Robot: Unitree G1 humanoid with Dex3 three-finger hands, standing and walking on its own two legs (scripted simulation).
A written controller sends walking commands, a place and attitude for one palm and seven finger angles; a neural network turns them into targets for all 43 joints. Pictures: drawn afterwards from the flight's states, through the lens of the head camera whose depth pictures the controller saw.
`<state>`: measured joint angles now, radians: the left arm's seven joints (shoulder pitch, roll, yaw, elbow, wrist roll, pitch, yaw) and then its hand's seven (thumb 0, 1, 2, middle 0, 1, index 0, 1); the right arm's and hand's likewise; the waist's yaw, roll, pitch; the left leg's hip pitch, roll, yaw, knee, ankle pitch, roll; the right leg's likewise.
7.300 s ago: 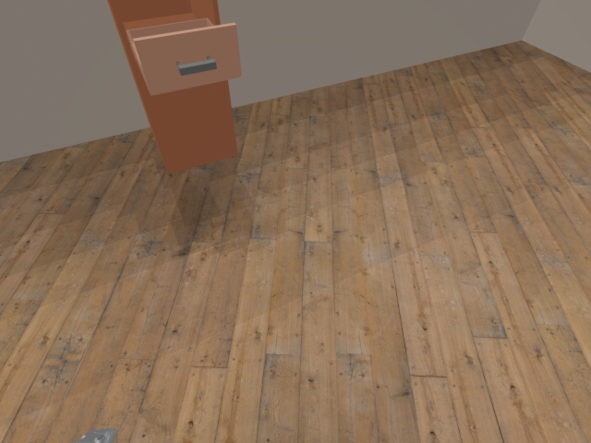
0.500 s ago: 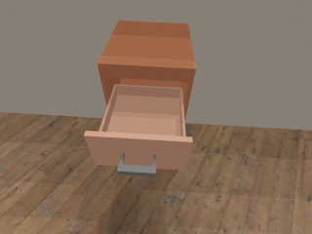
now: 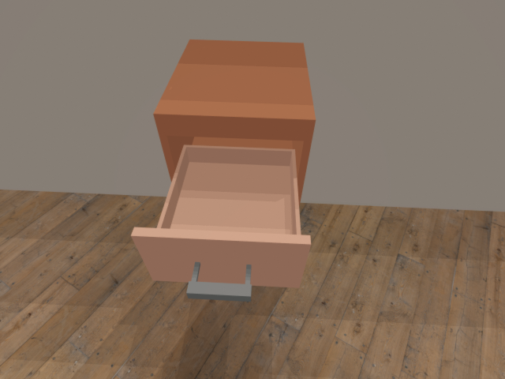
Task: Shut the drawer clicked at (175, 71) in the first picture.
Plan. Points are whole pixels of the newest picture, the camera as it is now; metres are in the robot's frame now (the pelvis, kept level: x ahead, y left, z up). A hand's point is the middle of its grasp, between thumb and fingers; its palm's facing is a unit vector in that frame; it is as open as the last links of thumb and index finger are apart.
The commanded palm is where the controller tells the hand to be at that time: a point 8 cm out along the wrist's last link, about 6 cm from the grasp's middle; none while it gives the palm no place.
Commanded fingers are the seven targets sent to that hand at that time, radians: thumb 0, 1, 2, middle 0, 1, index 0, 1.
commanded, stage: come to a stop and stand still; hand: left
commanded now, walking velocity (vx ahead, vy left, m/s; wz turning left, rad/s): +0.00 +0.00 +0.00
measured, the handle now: (221, 280) +0.32 +0.08 -0.09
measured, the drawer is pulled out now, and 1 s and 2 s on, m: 0.30 0.30 0.30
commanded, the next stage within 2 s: look again from close up in 0.78 s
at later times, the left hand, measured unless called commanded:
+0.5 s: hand out of the picture +0.03 +0.13 -0.17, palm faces +0.03 -0.98 -0.20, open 7.3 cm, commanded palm none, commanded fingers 0.00 0.90 0.90 -0.20 -0.30 -0.20 -0.30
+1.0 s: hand out of the picture +0.03 +0.11 -0.17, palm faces +0.03 -0.98 -0.20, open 7.3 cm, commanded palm none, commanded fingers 0.00 0.90 0.90 -0.20 -0.30 -0.20 -0.30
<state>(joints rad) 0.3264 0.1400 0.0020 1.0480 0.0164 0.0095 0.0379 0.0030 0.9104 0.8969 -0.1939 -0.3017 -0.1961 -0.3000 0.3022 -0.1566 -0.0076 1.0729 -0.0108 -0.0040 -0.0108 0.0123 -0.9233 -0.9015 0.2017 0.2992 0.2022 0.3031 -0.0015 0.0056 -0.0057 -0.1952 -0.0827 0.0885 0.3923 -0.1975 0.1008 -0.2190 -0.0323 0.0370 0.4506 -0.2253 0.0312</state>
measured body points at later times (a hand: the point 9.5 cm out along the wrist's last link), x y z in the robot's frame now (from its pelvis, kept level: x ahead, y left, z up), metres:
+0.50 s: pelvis +0.03 -0.04 +0.00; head +0.03 -0.04 +0.45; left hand +0.03 +0.19 -0.16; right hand +0.04 -0.26 -0.16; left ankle +0.01 +0.05 -0.74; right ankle +0.01 -0.14 -0.74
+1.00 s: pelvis +0.03 -0.05 +0.00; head +0.03 -0.06 +0.45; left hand +0.03 +0.17 -0.15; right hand +0.02 -0.27 -0.16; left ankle +0.01 +0.05 -0.74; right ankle +0.01 -0.14 -0.74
